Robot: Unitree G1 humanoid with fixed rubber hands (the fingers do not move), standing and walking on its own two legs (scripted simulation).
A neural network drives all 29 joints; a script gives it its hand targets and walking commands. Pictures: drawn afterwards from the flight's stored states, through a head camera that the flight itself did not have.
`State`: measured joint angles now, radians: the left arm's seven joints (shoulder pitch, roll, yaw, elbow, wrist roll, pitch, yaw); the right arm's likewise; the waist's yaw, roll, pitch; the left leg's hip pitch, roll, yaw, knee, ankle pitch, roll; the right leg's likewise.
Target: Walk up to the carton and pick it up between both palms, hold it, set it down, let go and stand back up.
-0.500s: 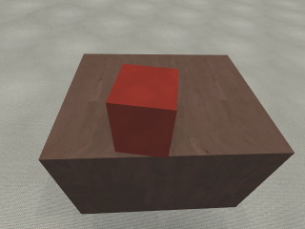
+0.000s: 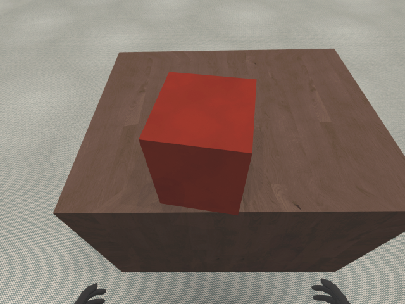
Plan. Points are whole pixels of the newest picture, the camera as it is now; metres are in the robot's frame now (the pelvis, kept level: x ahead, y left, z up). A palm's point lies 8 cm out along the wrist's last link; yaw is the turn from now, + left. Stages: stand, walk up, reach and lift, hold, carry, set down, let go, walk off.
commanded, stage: stand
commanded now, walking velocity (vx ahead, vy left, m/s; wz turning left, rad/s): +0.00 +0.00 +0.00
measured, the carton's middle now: (204, 146) +0.46 +0.00 +0.02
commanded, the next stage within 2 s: none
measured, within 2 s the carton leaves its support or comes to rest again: neither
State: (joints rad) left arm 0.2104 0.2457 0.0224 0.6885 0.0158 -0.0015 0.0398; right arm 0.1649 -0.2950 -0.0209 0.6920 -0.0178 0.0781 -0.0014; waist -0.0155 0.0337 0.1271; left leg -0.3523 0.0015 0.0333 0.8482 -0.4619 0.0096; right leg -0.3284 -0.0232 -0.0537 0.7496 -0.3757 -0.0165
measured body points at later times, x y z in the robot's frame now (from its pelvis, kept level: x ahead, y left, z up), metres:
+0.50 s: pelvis -0.01 +0.02 +0.01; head +0.03 +0.02 +0.46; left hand +0.11 +0.29 -0.10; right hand +0.14 -0.22 -0.11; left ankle +0.01 +0.15 -0.71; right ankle +0.01 -0.11 -0.71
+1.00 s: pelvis -0.04 +0.02 +0.02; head -0.02 +0.02 +0.47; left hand +0.05 +0.29 -0.10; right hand +0.09 -0.23 -0.10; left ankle +0.01 +0.15 -0.71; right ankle +0.01 -0.11 -0.71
